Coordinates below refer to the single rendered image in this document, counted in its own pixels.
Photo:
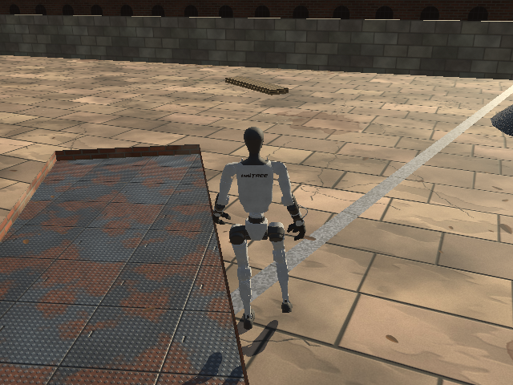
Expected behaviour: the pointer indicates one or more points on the right robot hand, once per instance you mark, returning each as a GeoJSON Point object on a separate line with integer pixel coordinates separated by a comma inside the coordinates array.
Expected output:
{"type": "Point", "coordinates": [295, 229]}

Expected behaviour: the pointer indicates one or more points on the left robot hand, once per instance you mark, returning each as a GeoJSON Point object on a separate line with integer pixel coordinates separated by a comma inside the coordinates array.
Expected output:
{"type": "Point", "coordinates": [218, 221]}

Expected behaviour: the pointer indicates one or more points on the right robot shin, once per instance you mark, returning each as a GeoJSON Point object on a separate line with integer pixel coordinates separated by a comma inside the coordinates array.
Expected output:
{"type": "Point", "coordinates": [283, 277]}

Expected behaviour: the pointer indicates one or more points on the right robot upper arm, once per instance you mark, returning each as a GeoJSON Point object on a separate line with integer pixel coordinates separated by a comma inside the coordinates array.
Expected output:
{"type": "Point", "coordinates": [284, 182]}

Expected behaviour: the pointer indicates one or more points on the robot head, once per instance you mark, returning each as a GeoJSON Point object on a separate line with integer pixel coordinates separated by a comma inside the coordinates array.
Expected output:
{"type": "Point", "coordinates": [254, 138]}

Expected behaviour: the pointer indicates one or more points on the robot right forearm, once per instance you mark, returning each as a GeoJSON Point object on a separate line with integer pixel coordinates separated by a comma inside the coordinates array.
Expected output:
{"type": "Point", "coordinates": [295, 213]}

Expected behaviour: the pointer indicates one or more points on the robot left forearm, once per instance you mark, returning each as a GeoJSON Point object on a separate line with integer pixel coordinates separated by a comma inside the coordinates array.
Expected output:
{"type": "Point", "coordinates": [218, 209]}

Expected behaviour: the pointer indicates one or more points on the left robot upper arm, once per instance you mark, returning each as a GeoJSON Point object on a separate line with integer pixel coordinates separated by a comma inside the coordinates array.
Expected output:
{"type": "Point", "coordinates": [225, 182]}

